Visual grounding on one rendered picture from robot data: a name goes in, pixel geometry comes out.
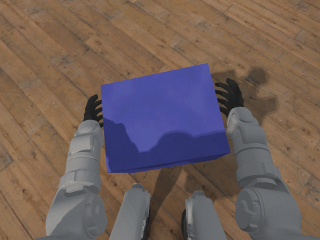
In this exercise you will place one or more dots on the robot left upper arm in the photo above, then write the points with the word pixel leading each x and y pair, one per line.
pixel 80 217

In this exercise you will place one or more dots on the right robot thigh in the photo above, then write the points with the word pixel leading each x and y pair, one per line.
pixel 202 216

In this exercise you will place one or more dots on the robot right hand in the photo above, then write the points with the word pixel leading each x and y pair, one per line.
pixel 234 96

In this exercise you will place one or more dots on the left robot forearm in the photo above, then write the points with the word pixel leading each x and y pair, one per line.
pixel 83 162

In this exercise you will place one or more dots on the carton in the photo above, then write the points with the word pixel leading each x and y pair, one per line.
pixel 162 120

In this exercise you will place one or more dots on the robot left hand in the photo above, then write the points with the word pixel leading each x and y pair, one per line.
pixel 91 111

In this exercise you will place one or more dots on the right robot shin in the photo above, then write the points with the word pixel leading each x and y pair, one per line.
pixel 190 230

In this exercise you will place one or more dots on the robot right upper arm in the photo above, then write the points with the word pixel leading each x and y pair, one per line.
pixel 267 214

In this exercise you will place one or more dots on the right robot forearm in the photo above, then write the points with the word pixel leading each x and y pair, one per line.
pixel 255 167

